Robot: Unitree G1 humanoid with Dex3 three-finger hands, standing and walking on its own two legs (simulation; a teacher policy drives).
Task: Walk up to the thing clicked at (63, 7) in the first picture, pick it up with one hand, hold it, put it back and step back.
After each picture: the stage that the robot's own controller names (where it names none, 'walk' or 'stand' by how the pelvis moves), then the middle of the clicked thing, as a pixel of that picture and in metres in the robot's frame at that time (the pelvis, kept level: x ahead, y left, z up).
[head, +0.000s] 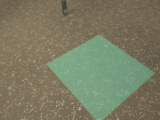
stand; (64, 6) +2.13 +0.27 -0.65
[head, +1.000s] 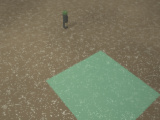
walk; (65, 19) +1.99 +0.19 -0.64
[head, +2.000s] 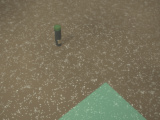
walk; (58, 35) +1.33 +0.19 -0.65
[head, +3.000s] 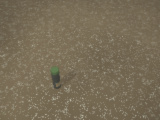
walk; (56, 78) +0.83 +0.22 -0.65
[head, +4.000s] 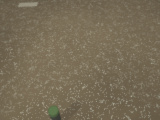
walk; (55, 117) +0.48 +0.21 -0.64
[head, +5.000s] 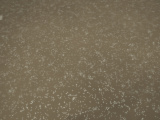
stand; out of the picture +0.33 +0.23 -0.64
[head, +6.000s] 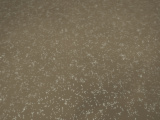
stand; out of the picture +0.28 +0.27 -0.65
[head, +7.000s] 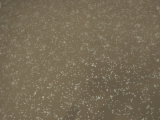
walk; out of the picture +0.29 +0.28 -0.62
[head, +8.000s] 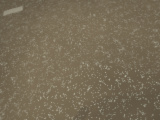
stand; out of the picture +0.33 +0.26 -0.62
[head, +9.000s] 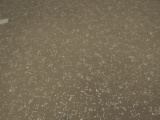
stand; out of the picture +0.36 +0.32 -0.64
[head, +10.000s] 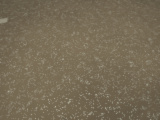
stand; out of the picture +0.34 +0.29 -0.66
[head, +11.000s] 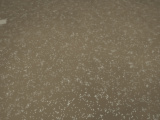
stand; out of the picture +0.33 +0.30 -0.66
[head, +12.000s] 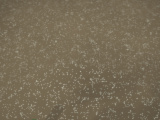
go down; out of the picture +0.33 +0.30 -0.63
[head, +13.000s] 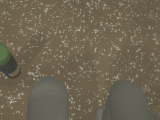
go down; (6, 63) +0.39 +0.33 -0.24
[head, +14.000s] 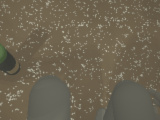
close in; (4, 61) +0.38 +0.34 -0.23
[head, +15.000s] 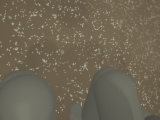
close in; out of the picture +0.35 +0.36 -0.15
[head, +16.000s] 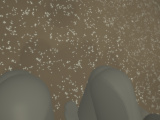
close; out of the picture +0.35 +0.37 -0.15
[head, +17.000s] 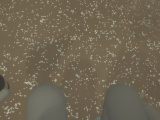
lift; out of the picture +0.30 +0.30 -0.02
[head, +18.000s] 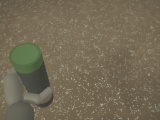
lift; (36, 81) +0.33 +0.16 +0.08
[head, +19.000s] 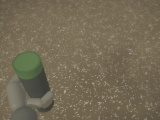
hold; (37, 86) +0.33 +0.17 +0.04
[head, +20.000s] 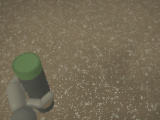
hold; (37, 87) +0.33 +0.17 +0.04
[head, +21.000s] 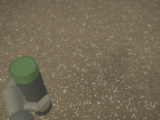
crouch; (34, 90) +0.32 +0.18 +0.03
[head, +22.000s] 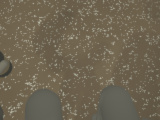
crouch; out of the picture +0.40 +0.29 -0.04
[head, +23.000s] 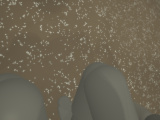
lower; out of the picture +0.39 +0.38 -0.14
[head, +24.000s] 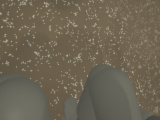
lower; out of the picture +0.36 +0.37 -0.16
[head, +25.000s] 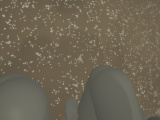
lower; out of the picture +0.35 +0.37 -0.16
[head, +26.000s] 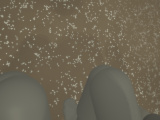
lower; out of the picture +0.34 +0.36 -0.16
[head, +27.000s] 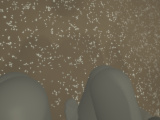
loosen; out of the picture +0.35 +0.36 -0.15
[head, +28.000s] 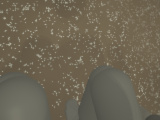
withdraw; out of the picture +0.34 +0.35 -0.16
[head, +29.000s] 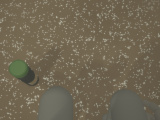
walk; (26, 74) +0.39 +0.30 -0.32
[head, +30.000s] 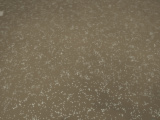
stand; out of the picture +0.32 +0.27 -0.59
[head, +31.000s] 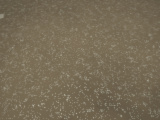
stand; out of the picture +0.33 +0.28 -0.60
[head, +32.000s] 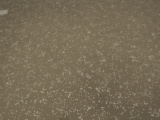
stand; out of the picture +0.34 +0.28 -0.61
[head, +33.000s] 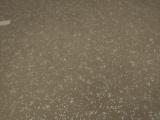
stand; out of the picture +0.34 +0.28 -0.66
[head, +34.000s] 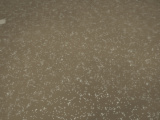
stand; out of the picture +0.31 +0.29 -0.66
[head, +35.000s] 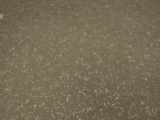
walk; out of the picture +0.31 +0.29 -0.66
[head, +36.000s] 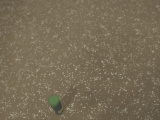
walk; (56, 105) +0.45 +0.23 -0.63
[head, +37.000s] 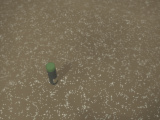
walk; (52, 74) +0.73 +0.22 -0.63
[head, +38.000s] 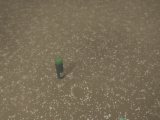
stand; (59, 68) +0.96 +0.26 -0.64
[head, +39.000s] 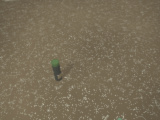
stand; (56, 70) +0.94 +0.26 -0.66
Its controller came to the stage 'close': yes
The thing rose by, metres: 0.69
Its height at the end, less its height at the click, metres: +0.00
